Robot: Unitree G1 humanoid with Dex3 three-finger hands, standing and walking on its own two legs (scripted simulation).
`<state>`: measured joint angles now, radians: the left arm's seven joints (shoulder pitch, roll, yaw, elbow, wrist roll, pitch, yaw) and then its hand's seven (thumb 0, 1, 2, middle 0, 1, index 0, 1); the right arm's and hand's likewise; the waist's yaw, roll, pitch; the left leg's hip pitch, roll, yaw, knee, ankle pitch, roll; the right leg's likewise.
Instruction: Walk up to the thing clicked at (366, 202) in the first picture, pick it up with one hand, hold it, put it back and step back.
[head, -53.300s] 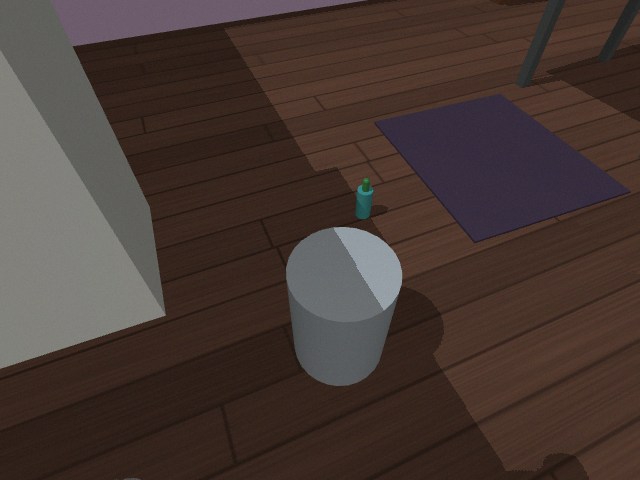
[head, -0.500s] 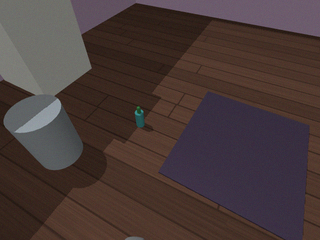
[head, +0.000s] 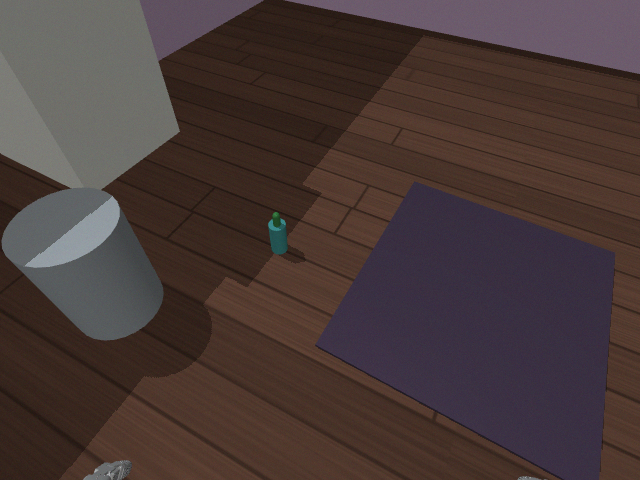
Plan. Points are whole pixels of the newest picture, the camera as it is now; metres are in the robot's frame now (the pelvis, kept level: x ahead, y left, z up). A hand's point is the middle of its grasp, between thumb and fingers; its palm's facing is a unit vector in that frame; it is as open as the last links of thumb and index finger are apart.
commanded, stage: step back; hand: left
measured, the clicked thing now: (277, 231) +1.05 +0.21 -0.67
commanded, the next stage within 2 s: stand in 0.12 s
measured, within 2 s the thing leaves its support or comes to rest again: neither
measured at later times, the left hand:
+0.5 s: hand out of the picture +0.09 +0.24 -0.15, palm faces -0.02 -0.94 -0.33, open 7.4 cm
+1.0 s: hand out of the picture +0.08 +0.23 -0.15, palm faces -0.02 -0.94 -0.35, open 7.4 cm
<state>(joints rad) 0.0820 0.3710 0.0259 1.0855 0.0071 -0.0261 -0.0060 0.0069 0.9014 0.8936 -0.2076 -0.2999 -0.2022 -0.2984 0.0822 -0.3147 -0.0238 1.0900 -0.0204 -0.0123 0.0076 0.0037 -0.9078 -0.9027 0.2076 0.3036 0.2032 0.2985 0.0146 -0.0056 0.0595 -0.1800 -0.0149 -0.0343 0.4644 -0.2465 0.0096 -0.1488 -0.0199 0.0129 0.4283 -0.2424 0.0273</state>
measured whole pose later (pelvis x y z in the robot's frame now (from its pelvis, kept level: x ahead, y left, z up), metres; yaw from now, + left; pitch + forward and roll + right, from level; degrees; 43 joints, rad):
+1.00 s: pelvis +0.00 -0.02 +0.01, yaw +0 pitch -2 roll +0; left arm 0.10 0.35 0.00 1.14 0.00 -0.02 -0.01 0.01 0.90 0.89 -0.21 -0.30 -0.20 -0.30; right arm 0.10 -0.35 0.00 1.15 -0.01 -0.01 0.01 0.00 -0.91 -0.90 0.21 0.30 0.20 0.30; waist -0.01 0.01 0.05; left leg -0.11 0.01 -0.04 0.32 -0.17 -0.02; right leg -0.10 0.00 0.01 0.32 -0.18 0.00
